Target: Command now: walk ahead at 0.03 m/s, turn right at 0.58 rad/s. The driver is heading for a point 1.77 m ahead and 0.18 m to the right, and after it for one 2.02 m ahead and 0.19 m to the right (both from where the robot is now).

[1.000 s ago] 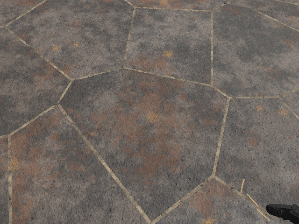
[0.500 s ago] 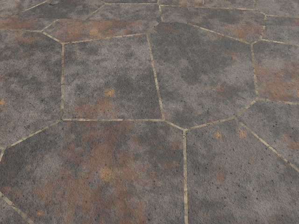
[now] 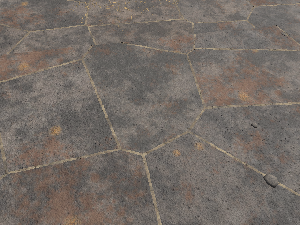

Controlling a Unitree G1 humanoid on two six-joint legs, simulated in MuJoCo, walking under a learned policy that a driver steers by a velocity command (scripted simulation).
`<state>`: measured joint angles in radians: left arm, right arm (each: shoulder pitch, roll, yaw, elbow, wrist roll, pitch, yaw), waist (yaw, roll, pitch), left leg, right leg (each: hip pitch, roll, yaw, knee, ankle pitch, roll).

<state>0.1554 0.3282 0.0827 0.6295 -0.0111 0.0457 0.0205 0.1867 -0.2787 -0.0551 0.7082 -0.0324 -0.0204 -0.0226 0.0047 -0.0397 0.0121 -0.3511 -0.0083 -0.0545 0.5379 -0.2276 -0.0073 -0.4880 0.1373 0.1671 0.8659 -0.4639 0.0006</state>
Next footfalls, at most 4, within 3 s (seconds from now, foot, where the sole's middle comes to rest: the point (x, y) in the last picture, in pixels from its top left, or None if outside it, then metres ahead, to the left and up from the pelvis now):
0.34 right None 0.01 -0.14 -0.77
0.84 left None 0.21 0.05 -0.77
1.34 right None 0.46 -0.28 -0.77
1.86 left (179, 157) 0.81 -0.14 -0.77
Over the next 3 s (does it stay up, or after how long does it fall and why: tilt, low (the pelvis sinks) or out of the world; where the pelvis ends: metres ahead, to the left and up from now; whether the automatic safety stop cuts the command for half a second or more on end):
stays up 1.20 -0.31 -0.01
